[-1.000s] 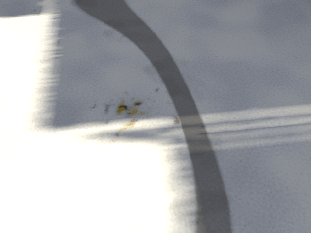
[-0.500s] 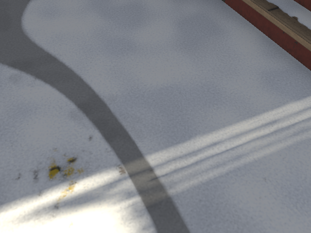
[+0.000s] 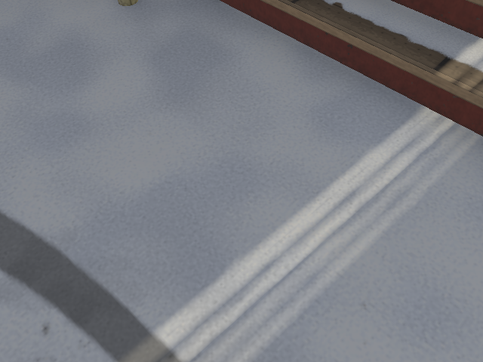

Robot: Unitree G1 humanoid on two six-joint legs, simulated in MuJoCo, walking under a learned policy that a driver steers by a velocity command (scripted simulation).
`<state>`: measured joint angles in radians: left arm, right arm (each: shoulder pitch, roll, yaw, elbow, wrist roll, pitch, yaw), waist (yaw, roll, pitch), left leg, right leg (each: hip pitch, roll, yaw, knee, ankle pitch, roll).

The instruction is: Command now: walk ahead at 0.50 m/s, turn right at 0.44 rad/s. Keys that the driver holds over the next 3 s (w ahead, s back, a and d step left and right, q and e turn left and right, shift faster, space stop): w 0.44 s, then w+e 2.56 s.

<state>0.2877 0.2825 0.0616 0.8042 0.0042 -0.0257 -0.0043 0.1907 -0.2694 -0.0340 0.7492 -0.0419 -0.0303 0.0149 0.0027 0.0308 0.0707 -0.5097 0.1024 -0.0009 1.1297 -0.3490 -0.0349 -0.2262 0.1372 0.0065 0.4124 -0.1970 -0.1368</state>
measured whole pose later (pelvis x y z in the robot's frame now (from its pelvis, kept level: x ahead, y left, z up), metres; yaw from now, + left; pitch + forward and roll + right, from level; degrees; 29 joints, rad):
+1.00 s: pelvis +0.55 -0.06 -0.01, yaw -20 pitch +0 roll +0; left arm 0.16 0.27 0.06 0.83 0.01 -0.03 -0.01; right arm 0.29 -0.25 -0.03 0.87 -0.02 -0.06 0.00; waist -0.02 0.01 0.07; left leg -0.34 0.06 0.05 1.20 -0.38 0.01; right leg -0.34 0.11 -0.04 0.51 -0.18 -0.12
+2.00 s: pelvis +1.00 -0.33 -0.02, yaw -55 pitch +1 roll +1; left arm 0.05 0.28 0.04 0.75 0.04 -0.03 -0.04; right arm 0.35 -0.26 -0.04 0.88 -0.02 -0.05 0.00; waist -0.05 0.01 0.08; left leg -0.19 0.09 0.13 1.05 -0.47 -0.02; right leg -0.45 0.07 -0.06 0.61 -0.18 -0.13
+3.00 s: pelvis +1.20 -0.75 +0.00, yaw -89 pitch +5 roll -3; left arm -0.22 0.13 -0.02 0.41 0.03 0.03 -0.02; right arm 0.56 -0.14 -0.03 1.01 -0.03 -0.04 -0.05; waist -0.08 -0.03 0.09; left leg 0.21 0.06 0.29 0.05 -0.28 -0.02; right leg -1.20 0.01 -0.16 1.49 -0.52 -0.11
